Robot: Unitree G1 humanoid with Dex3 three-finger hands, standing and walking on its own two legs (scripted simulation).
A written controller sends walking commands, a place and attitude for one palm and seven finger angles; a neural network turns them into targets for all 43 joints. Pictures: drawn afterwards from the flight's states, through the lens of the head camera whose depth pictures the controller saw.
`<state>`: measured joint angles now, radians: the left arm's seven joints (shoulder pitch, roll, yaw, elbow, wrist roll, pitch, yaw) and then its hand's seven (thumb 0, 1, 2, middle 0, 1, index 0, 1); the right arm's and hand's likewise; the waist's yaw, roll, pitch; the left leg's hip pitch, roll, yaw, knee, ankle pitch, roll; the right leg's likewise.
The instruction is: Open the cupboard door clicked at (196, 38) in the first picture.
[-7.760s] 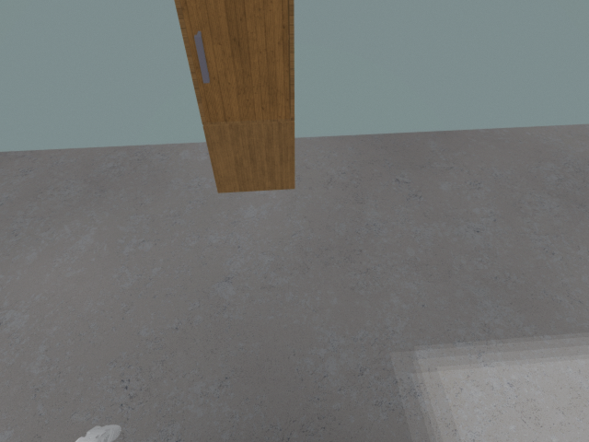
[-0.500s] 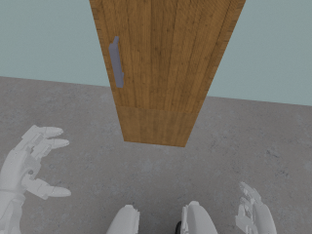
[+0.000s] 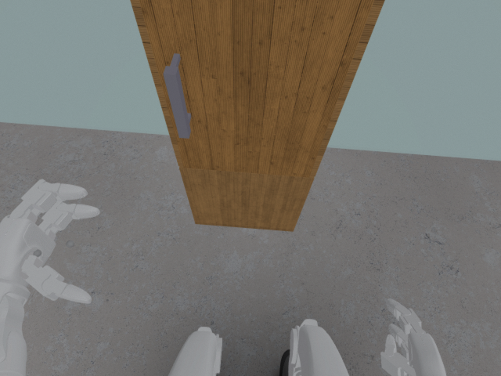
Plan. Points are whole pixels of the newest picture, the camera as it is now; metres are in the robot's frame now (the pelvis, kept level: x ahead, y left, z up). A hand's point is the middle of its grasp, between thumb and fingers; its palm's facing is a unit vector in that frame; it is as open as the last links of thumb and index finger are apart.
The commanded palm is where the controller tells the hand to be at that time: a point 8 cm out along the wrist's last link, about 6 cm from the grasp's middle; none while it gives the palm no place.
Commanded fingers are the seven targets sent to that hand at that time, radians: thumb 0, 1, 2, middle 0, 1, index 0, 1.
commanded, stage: raise the hand with hooked fingers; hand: left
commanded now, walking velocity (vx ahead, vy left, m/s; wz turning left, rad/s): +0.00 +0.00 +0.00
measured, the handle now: (180, 98) +0.59 +0.17 +0.04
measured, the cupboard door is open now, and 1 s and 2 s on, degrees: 0 0 0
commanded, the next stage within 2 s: move the hooked fingers beside the handle in 0.38 s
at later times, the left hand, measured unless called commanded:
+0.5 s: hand (68, 246) +0.28 +0.27 +0.05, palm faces -0.03 -1.00 -0.05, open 13.9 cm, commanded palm +0.27 +0.32 +0.05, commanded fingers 0.00 -0.50 0.30 -0.30 -1.20 -0.30 -1.20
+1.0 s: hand (94, 193) +0.37 +0.27 +0.04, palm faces -0.03 -1.00 -0.03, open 13.9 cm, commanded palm +0.35 +0.32 +0.05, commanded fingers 0.00 -0.50 0.30 -0.30 -1.20 -0.30 -1.20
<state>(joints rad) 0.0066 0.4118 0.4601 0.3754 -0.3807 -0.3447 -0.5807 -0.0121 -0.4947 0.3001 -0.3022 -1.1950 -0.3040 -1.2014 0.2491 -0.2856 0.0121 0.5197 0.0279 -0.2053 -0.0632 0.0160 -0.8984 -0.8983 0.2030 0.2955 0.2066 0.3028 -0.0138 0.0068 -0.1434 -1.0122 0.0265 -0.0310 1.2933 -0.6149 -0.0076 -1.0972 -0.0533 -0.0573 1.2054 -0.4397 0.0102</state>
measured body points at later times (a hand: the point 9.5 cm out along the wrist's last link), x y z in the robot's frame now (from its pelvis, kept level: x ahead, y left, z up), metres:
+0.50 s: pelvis +0.00 +0.00 +0.00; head +0.09 +0.02 +0.44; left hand +0.28 +0.33 +0.05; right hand +0.17 -0.25 -0.08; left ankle +0.00 +0.12 -0.63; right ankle +0.07 -0.13 -0.63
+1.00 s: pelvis +0.00 +0.00 +0.00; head +0.12 +0.02 +0.43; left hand +0.37 +0.32 +0.05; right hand +0.13 -0.26 -0.10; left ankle +0.00 +0.12 -0.63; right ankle +0.07 -0.13 -0.63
